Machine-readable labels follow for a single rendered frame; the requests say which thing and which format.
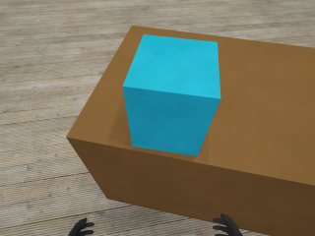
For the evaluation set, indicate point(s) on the carton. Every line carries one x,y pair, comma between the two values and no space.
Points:
172,92

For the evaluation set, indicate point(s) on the pedestal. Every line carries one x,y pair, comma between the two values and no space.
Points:
257,162

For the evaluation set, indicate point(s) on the right robot hand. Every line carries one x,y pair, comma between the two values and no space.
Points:
231,229

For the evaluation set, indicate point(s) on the left robot hand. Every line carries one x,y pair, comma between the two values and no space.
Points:
80,225

